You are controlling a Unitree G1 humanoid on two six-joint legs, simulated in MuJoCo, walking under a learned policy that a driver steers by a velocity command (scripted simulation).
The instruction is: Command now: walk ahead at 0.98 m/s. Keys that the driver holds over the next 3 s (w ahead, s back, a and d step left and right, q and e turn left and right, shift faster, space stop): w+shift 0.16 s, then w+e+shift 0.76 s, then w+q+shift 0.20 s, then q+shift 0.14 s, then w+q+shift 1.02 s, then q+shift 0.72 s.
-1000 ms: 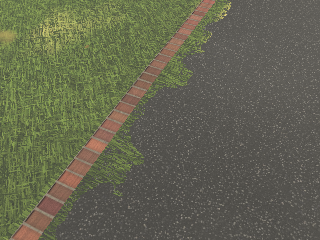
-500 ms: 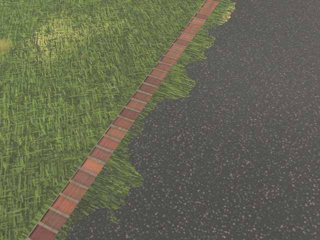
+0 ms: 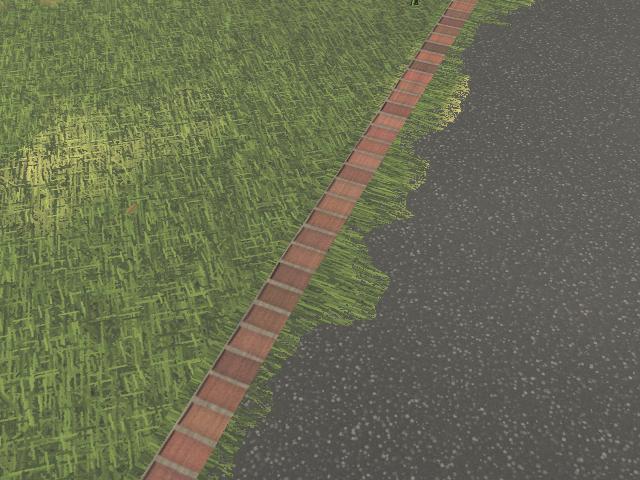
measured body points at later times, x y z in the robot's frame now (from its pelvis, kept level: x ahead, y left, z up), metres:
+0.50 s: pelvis +0.49 -0.06 +0.01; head +0.51 -0.05 +0.46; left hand +0.47 +0.23 -0.13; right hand +0.64 -0.32 -0.07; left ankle +0.58 +0.11 -0.65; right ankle +0.44 -0.09 -0.73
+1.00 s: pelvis +0.95 -0.14 +0.00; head +0.96 -0.15 +0.45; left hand +1.30 -0.07 -0.05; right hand +0.73 -0.34 -0.12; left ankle +0.92 +0.03 -0.73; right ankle +1.00 -0.30 -0.65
